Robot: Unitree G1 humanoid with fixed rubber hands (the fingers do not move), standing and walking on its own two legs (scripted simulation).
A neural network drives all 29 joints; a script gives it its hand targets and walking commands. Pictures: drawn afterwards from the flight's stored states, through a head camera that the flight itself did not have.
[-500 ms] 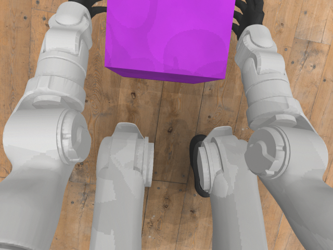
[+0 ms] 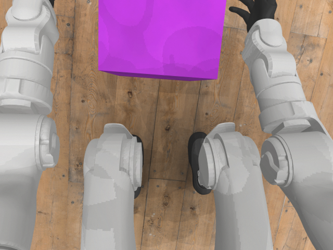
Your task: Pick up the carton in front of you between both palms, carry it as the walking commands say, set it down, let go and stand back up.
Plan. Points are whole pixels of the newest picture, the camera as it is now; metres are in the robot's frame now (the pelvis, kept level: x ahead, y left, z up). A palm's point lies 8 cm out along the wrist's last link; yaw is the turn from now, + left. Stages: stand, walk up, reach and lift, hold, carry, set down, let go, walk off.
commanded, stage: set down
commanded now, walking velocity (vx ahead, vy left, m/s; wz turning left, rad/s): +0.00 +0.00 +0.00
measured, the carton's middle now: (159, 31) +0.52 +0.04 -0.25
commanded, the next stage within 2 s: let go in 0.88 s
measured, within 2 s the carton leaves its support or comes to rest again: neither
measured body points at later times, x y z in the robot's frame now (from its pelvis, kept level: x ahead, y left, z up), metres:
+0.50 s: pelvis +0.01 +0.00 +0.13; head +0.34 +0.04 +0.44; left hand +0.55 +0.25 +0.01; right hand +0.54 -0.14 +0.01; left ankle +0.10 +0.11 -0.34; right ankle +0.12 -0.12 -0.34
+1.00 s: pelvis +0.04 +0.01 +0.27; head +0.34 +0.04 +0.61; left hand +0.55 +0.26 +0.16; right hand +0.52 -0.14 +0.16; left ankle +0.10 +0.11 -0.34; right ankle +0.12 -0.12 -0.34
